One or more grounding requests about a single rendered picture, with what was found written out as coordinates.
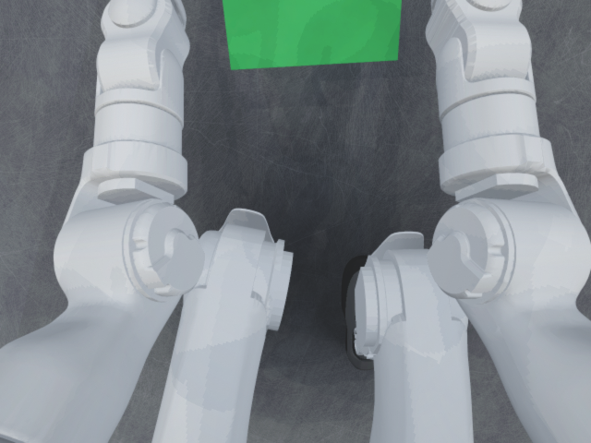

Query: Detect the carton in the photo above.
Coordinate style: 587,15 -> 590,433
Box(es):
223,0 -> 402,70

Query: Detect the robot left forearm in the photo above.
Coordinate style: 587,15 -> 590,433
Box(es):
62,0 -> 190,228

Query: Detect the robot right thigh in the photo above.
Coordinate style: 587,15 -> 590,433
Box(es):
355,249 -> 474,443

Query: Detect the robot right foot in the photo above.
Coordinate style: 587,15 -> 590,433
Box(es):
342,256 -> 374,370

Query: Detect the robot left upper arm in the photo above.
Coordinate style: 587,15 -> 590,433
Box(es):
0,198 -> 205,443

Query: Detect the robot right upper arm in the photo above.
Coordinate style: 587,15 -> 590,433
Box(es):
428,198 -> 591,443

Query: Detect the robot right forearm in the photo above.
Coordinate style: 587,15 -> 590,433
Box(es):
426,0 -> 580,221

